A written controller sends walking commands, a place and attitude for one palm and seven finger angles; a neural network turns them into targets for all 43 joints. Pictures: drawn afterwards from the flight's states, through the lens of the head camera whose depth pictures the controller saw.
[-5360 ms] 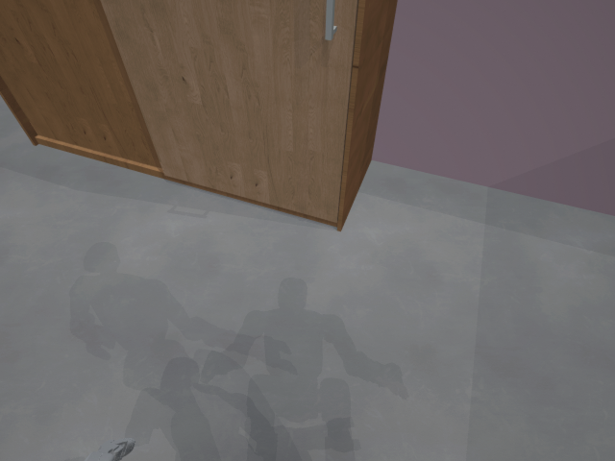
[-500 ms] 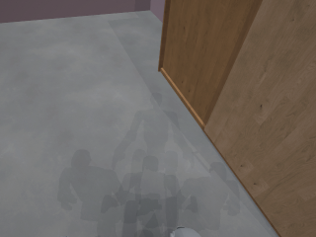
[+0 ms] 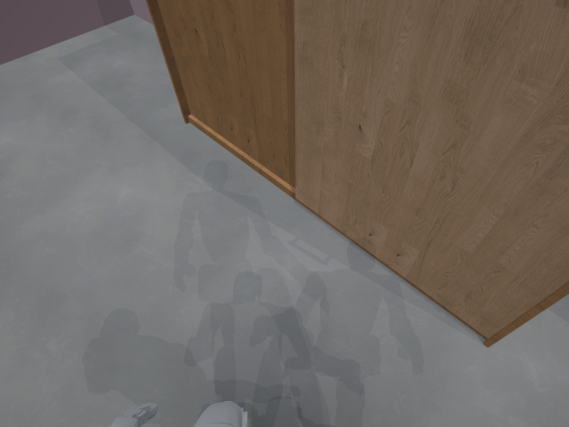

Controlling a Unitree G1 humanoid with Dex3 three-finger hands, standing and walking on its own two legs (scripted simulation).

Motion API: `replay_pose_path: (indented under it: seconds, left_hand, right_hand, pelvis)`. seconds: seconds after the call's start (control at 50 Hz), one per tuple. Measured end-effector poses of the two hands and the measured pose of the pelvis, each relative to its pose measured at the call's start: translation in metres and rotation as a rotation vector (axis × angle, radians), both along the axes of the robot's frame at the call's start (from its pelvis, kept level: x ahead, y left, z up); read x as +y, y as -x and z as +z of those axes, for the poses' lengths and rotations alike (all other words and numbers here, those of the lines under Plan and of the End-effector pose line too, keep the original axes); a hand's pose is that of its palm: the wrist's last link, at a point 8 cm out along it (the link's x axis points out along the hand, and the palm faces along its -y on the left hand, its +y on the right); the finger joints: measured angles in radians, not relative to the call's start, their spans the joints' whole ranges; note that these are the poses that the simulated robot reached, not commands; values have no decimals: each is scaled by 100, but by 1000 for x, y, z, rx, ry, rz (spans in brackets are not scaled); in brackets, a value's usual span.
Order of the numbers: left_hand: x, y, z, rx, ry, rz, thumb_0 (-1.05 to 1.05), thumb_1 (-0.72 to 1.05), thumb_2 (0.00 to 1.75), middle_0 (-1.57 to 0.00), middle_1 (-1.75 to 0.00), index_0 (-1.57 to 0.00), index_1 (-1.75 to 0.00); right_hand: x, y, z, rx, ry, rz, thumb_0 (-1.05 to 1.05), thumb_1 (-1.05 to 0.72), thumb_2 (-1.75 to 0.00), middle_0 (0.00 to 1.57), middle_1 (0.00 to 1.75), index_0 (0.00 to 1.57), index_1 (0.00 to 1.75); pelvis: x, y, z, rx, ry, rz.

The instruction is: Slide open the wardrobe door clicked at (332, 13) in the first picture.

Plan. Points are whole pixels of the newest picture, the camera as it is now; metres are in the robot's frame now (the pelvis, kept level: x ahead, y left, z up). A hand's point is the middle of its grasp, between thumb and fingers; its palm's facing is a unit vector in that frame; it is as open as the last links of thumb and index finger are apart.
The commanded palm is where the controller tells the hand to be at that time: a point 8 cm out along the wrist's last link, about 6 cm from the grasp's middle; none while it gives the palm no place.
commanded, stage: turn to face it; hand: right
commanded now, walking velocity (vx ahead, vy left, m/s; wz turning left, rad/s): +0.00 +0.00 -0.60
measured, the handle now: out of the picture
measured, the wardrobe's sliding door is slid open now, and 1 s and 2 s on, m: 0.00 0.00 0.00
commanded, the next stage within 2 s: take the last steps up to it in 1.10 s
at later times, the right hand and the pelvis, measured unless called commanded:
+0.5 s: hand out of the picture +0.00 -0.18 -0.15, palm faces +0.30 +0.92 -0.25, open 7.4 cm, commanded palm none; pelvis -0.02 +0.03 +0.00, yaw -18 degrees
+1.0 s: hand out of the picture -0.05 -0.23 -0.15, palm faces +0.52 +0.81 -0.26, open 7.4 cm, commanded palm none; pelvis -0.04 +0.01 +0.00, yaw -32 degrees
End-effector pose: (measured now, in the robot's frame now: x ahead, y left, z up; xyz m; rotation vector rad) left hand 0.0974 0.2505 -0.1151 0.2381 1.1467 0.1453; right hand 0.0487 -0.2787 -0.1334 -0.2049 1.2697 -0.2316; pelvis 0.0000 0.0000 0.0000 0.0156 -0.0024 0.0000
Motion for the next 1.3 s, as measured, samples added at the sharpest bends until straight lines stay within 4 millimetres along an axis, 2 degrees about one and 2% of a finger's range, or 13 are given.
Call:
replay_pose_path:
  seconds: [0.16, 0.24, 0.34, 0.44, 0.52, 0.64, 0.72, 0.8, 0.9, 1.0, 1.1, 1.18, 1.3]
  left_hand:
    - [11, 11, -18, 62, 43, -31, 1, 90, 90, -20, -30, -20, -30]
    - [28, 8, -33, 76, 59, -52, 1, 90, 90, -20, -30, -20, -30]
    - [36, -2, -28, 91, 53, -109, 1, 91, 90, -20, -30, -20, -30]
    - [29, -15, -19, 103, 36, -178, 1, 91, 90, -20, -30, -20, -30]
    - [10, -33, -13, 98, 9, -259, 1, 91, 90, -19, -30, -20, -30]
    - [-37, -61, -8, 10, -34, -386, 1, 91, 90, -20, -30, -20, -30]
    - [-58, -60, 3, -10, -41, -426, 1, 91, 90, -20, -30, -20, -30]
    - [-72, -55, 7, 13, -32, -456, 0, 91, 90, -20, -30, -20, -30]
    - [-78, -46, 2, 45, -4, -476, 0, 91, 90, -20, -30, -20, -30]
    - [-68, -38, -10, 88, 21, -482, 1, 90, 90, -20, -30, -20, -30]
    - [-46, -39, -31, 128, 50, -484, 1, 90, 90, -20, -30, -20, -30]
    - [-33, -44, -35, 157, 51, -496, 1, 91, 90, -20, -30, -20, -30]
    - [-24, -54, -28, 170, 29, -545, 1, 91, 90, -20, -30, -20, -30]
  right_hand:
    - [22, -22, 18, -133, 25, -23, 1, -91, -90, 20, 30, 19, 30]
    - [41, -19, 21, -194, 49, -34, 1, -91, -90, 20, 30, 20, 30]
    - [58, 10, 28, -180, 35, -98, 1, -91, -90, 20, 30, 20, 30]
    - [62, 45, 20, -136, 8, -174, 1, -90, -90, 20, 30, 20, 30]
    - [54, 80, 7, -95, -16, -250, 1, -90, -90, 20, 30, 20, 30]
    - [24, 142, -24, -8, -40, -378, 1, -90, -90, 20, 30, 20, 30]
    - [11, 163, -18, 34, -38, -428, 1, -91, -90, 20, 30, 20, 30]
    - [3, 165, -6, -1, -28, -454, 1, -91, -90, 20, 30, 19, 30]
    - [3, 155, 5, -54, -8, -475, 1, -91, -90, 20, 30, 19, 30]
    - [14, 135, 13, -111, 12, -482, 1, -91, -90, 20, 30, 19, 30]
    - [38, 121, 17, -168, 49, -486, 1, -91, -90, 20, 30, 20, 30]
    - [66, 132, 22, -158, 49, -513, 1, -91, -90, 20, 30, 20, 30]
    - [100, 168, 21, -93, 11, -593, 1, -90, -90, 20, 30, 20, 30]
  pelvis:
    - [19, 5, -1, 4, 10, -94]
    - [34, 8, -10, 0, 22, -147]
    - [39, 12, -2, -18, 39, -218]
    - [38, 15, 2, -19, 45, -284]
    - [29, 21, -1, -11, 37, -336]
    - [5, 34, -15, 0, 17, -403]
    - [-2, 38, -6, -1, -6, -434]
    - [-7, 40, 3, 1, -15, -469]
    - [-5, 39, 6, 1, -11, -512]
    - [7, 36, 5, -1, 1, -553]
    - [28, 29, -4, 4, 29, -583]
    - [40, 28, -1, -6, 41, -615]
    - [45, 27, 6, -11, 50, -657]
